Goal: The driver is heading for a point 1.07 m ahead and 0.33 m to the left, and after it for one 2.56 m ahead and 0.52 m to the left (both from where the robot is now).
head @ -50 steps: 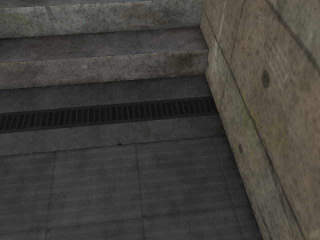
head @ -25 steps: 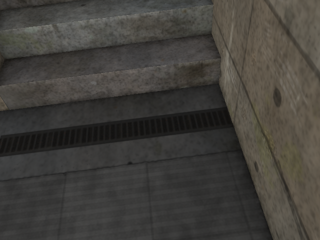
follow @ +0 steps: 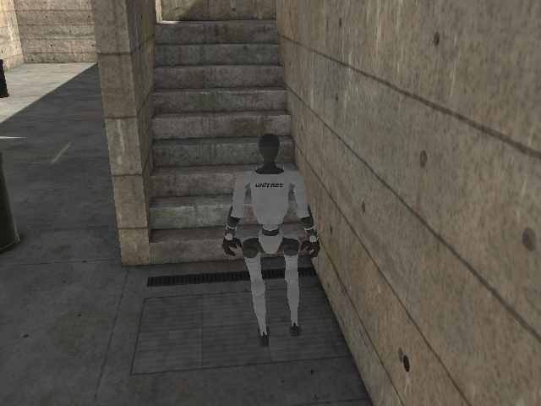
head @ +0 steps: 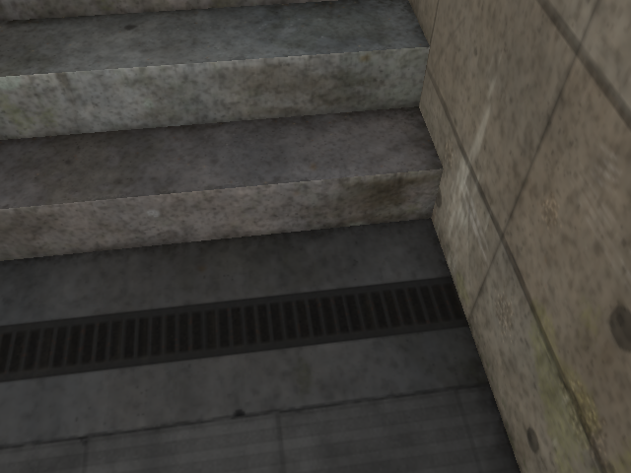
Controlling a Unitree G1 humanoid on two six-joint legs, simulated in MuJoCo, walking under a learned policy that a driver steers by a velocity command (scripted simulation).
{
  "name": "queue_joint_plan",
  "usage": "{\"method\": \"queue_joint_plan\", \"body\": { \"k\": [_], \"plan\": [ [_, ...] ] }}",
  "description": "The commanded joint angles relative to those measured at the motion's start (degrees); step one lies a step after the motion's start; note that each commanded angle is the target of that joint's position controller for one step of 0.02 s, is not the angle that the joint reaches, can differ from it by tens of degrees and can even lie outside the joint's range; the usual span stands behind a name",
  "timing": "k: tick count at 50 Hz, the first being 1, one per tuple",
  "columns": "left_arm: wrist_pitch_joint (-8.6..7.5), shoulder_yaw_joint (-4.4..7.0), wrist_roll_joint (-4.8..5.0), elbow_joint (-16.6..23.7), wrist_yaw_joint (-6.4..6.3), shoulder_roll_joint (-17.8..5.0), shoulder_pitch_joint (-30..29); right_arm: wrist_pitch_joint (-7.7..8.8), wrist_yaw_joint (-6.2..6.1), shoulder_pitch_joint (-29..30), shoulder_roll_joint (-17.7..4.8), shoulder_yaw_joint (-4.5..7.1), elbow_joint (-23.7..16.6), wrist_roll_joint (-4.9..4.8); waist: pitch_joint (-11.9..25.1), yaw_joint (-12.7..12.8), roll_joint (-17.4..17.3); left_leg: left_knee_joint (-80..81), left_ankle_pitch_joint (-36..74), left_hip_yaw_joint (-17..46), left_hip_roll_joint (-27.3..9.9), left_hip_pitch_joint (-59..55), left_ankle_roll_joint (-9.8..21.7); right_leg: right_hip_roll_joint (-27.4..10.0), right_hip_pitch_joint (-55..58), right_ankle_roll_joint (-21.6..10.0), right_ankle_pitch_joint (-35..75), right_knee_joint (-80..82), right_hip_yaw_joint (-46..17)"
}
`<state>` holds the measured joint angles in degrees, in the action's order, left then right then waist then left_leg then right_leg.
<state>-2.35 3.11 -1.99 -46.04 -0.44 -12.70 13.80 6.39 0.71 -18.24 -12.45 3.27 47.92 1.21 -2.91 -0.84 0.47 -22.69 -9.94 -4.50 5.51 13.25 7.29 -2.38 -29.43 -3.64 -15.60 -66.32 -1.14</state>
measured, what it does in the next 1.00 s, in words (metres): walks ahead: right foot, then left foot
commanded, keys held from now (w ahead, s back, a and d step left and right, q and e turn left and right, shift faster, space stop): w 1.00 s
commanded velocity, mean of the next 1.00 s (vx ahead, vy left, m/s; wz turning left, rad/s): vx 0.50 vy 0.00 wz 0.00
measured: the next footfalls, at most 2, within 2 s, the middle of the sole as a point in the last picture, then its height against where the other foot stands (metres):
right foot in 0.36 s outside the picture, level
left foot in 0.80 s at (224, 419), level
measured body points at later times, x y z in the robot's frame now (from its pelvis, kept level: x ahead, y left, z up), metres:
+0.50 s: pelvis +0.27 +0.01 +0.00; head +0.28 +0.01 +0.45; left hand +0.34 +0.28 -0.13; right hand +0.29 -0.25 -0.14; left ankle +0.21 +0.11 -0.66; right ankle +0.30 -0.07 -0.74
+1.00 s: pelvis +0.54 +0.13 +0.01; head +0.57 +0.15 +0.45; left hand +0.61 +0.38 -0.14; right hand +0.59 -0.13 -0.12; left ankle +0.55 +0.21 -0.74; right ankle +0.52 -0.01 -0.65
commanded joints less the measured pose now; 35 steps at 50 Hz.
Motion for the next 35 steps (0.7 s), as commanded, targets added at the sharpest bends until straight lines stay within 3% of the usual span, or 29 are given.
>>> {"method": "queue_joint_plan", "body": {
  "k": [1, 3, 6, 10, 12, 15, 16, 17, 18, 19, 20, 21, 23, 24, 27, 29, 33, 35],
  "plan": [
    [1.36, 0.74, -0.05, 0.5, 0.55, -2.81, 4.96, 2.09, 0.33, -3.46, -6.4, 0.95, -1.25, -0.94, 1.85, 2.19, -3.4, 12.39, 21.89, 14.31, -15.72, -3.57, 1.87, -1.2, -1.4, 0.9, 5.45, 6.45, -1.04],
    [1.35, 0.59, 0.1, 1.64, 0.75, -3.24, -0.46, 1.7, 0.19, -5.36, -6.84, 0.78, -0.27, -1.54, 0.76, 0.79, -4.07, 13.41, 22.77, 12.14, -14.41, -5.74, -0.25, -1.08, -4.21, 1.62, 10.63, 12.58, 0.07],
    [0.79, -0.21, 0.67, 3.2, 0.84, -2.66, -7.94, 1.23, -0.11, -8.25, -6.92, 0.24, 1.64, -1.65, -0.75, -1.71, -4.23, 14.42, 22.75, 9.99, -12.83, -7.96, -2.03, -0.44, -4.64, 2.32, 17.17, 23.08, 1.81],
    [0.01, -1.22, 1.02, 4.52, 0.78, -2.71, -14.97, 1.06, -0.79, -12.59, -7.12, -0.35, 4.94, -1.21, -2.49, -4.46, -3.94, 14.39, 26.3, 9.52, -13.3, -13.2, -1.97, 0.33, -5.09, 1.93, 19.77, 32.14, 3.86],
    [-0.5, -1.48, 0.88, 4.87, 0.73, -3.31, -16.6, 0.89, -1.24, -13.85, -7.21, -0.61, 6.41, -0.89, -2.61, -4.77, -3.43, 12.67, 33.74, 8.95, -13.89, -16.39, -1.27, 0.99, -4.79, 1.03, 17.48, 34.33, 5.0],
    [-0.83, -1.14, 0.58, 3.76, 0.24, -4.9, -12.87, 0.73, -1.94, -13.0, -8.56, -0.59, 7.76, -0.79, 1.27, -2.61, -4.55, 3.41, 56.61, 7.14, -13.94, -19.06, -0.84, 4.67, 2.7, -1.53, 9.63, 34.48, 7.49],
    [-1.15, -0.54, 0.11, 1.95, -0.31, -5.84, -7.57, 0.67, -2.11, -12.29, -9.66, -0.35, 7.68, -0.81, 3.48, -0.73, -5.56, -1.47, 61.4, 7.25, -13.57, -19.6, -0.75, 5.93, 7.13, -2.75, 6.89, 35.29, 7.67],
    [-1.66, 0.17, -0.5, -0.21, -0.88, -7.52, 0.11, 0.62, -2.19, -11.1, -10.61, -0.14, 7.74, -1.03, 6.2, 2.84, -6.07, -9.19, 60.94, 7.59, -13.66, -16.38, -0.77, 5.34, 15.61, -4.54, 5.53, 37.03, 5.88],
    [-2.21, 1.27, -1.58, -2.64, -1.57, -10.02, 11.72, 0.86, -2.02, -6.91, -11.01, -0.12, 6.32, -1.83, 10.85, 9.64, -3.36, -22.64, 49.28, 6.85, -12.97, -5.85, -0.95, -1.64, 30.52, -8.25, 4.34, 40.47, -1.9],
    [-2.05, 3.32, -2.5, -3.67, -1.6, -16.55, 19.66, 1.06, -1.57, -11.17, -6.51, -1.01, 4.91, -3.75, 18.61, 10.41, 6.96, -48.2, 13.43, 3.24, -3.4, 12.79, -3.4, -19.42, 45.76, -18.95, -6.52, 44.56, -28.87],
    [-1.45, 2.49, -0.4, -4.28, -0.79, -12.75, 14.47, 1.11, -1.15, -10.1, -8.44, -0.49, 5.24, -1.01, 13.98, 6.52, 4.46, -55.3, -19.97, 6.75, -0.45, 24.79, -2.53, -22.99, 41.73, -21.38, -12.42, 51.84, -40.24],
    [-1.23, 2.05, 1.03, -3.06, -0.14, -10.81, 8.17, 1.23, -0.65, -4.83, -8.24, -0.55, 3.34, 0.21, 5.85, 4.64, 2.85, -52.66, -14.79, 9.39, -4.58, 28.36, -1.58, -19.45, 34.34, -18.95, -16.07, 53.76, -31.36],
    [-1.61, 1.07, 1.39, -2.49, 0.07, -6.48, 2.5, 0.9, -0.02, -2.92, -6.52, -0.71, 2.92, 0.43, -0.22, 0.79, 0.24, -42.18, -10.14, 9.14, -7.94, 24.16, -2.28, -14.53, 23.33, -13.58, -4.53, 57.27, -19.96],
    [-1.9, 0.57, 1.07, -3.13, -0.78, -5.28, 2.39, -0.1, 0.37, -2.1, -5.78, -0.73, 2.64, 1.21, -1.62, 0.15, 1.44, -39.65, -8.49, 8.91, -8.6, 22.88, -3.18, -13.11, 21.23, -12.08, -0.13, 58.58, -16.94],
    [-3.29, 1.1, 1.8, -4.58, -1.01, -7.59, 4.98, -1.47, 1.29, 0.2, -3.49, -1.09, 1.9, 1.38, -1.28, -0.67, 2.94, -31.75, -2.61, 5.51, -9.66, 20.38, -4.95, -11.1, 17.89, -10.45, 8.82, 60.92, -8.91],
    [-4.18, 1.68, 2.13, -4.62, 0.14, -8.96, 5.65, -1.21, 1.64, 5.19, -2.73, -1.44, 0.3, 1.07, -1.72, -0.25, 4.27, -23.47, 4.34, 3.55, -9.84, 16.21, -5.35, -8.55, 14.02, -8.41, 8.89, 61.96, -4.38],
    [-4.93, 1.89, 2.58, -5.06, 0.56, -8.9, 7.93, -2.03, 2.57, 13.07, -3.19, -1.36, -2.18, 0.35, -1.59, 0.68, 6.25, -13.31, 12.81, 3.31, -9.24, 11.77, -5.79, -8.02, 15.7, -4.89, 7.49, 61.57, -1.81],
    [-4.95, 2.27, 2.36, -4.88, 0.55, -9.65, 8.71, -2.17, 2.62, 15.6, -4.6, -0.89, -3.06, 0.65, -1.99, 1.01, 6.1, -10.86, 11.0, 3.17, -9.04, 11.19, -5.45, -9.64, 18.48, -4.07, 7.25, 60.4, -1.97]
  ]
}}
